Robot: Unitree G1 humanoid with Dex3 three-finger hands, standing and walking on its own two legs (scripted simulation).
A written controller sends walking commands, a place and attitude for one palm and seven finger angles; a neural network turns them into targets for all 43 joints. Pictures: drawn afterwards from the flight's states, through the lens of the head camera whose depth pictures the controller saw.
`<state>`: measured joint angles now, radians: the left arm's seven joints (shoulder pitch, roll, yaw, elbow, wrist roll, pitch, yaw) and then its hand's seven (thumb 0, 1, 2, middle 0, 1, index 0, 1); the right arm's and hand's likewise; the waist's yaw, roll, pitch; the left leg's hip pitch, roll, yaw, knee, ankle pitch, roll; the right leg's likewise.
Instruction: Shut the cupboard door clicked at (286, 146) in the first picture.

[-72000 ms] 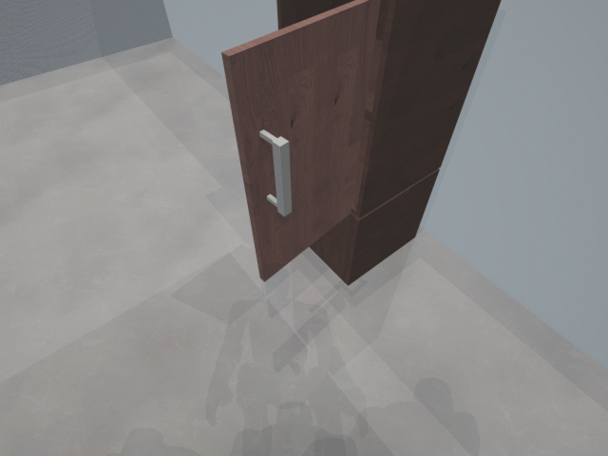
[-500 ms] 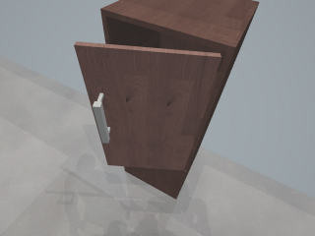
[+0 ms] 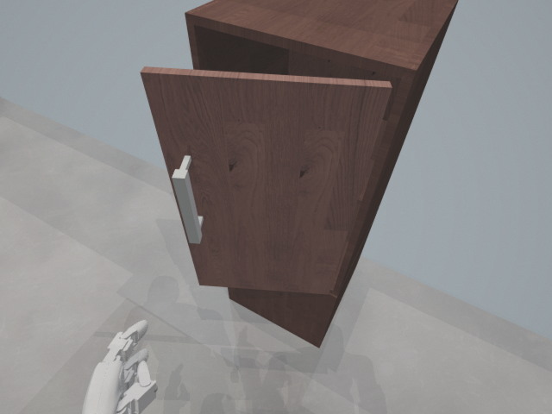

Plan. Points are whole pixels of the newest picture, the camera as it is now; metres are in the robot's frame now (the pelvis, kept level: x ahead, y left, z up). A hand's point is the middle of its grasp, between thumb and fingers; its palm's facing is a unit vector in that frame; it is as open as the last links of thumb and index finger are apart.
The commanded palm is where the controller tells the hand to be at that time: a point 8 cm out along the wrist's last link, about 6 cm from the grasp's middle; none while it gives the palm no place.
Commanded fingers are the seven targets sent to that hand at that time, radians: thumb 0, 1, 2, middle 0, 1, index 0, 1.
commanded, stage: raise the hand and make a fist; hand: left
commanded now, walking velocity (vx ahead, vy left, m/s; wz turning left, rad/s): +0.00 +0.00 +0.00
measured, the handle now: (191, 201) +0.47 +0.16 +0.03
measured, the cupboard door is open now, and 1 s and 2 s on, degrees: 25 25 25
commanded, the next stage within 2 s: bring the fist close to the handle in 1.76 s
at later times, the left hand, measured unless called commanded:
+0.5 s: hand (172, 377) +0.19 +0.15 -0.03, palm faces -0.06 -1.00 -0.04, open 5.0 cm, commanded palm +0.16 +0.21 -0.02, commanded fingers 0.00 0.90 0.90 -0.81 -0.96 -0.81 -0.96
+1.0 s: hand (151, 350) +0.21 +0.17 +0.01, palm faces -0.04 -1.00 -0.04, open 3.2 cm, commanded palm +0.19 +0.23 +0.01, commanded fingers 0.00 0.90 0.90 -1.26 -1.46 -1.26 -1.46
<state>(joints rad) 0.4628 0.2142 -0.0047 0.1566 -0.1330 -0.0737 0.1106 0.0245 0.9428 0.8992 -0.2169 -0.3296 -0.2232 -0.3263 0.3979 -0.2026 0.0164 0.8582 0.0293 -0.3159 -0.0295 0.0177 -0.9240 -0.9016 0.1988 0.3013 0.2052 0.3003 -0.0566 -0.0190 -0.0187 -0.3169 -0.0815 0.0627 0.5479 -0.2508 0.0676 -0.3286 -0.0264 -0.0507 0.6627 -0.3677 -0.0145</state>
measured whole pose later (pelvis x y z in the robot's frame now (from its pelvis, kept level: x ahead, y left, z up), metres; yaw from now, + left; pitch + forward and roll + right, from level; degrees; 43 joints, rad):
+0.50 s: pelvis -0.01 -0.03 -0.09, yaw +1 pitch +15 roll -3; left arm 0.44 0.25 0.09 -0.10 -0.27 -0.43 -0.31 0.02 0.90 0.90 -0.62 -0.77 -0.63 -0.77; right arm 0.16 -0.22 0.03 0.50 0.02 -0.24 -0.02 0.01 -0.91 -0.90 0.20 0.30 0.21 0.30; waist 0.05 0.03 -0.14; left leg -0.95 -0.01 -0.03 1.24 -0.54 0.04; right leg -0.88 0.05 -0.16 1.16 -0.54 -0.08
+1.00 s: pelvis +0.01 -0.01 -0.06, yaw +0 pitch +13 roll -3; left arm 0.49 0.26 0.12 -0.16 -0.28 -0.37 -0.25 0.02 0.90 0.90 -1.08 -1.27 -1.09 -1.27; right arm 0.26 -0.25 0.00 0.47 0.03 -0.17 -0.03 0.02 -0.91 -0.90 0.20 0.30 0.20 0.30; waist 0.00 0.03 -0.14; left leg -0.80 -0.03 0.02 1.09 -0.51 0.08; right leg -0.75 0.04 -0.10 1.02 -0.50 -0.04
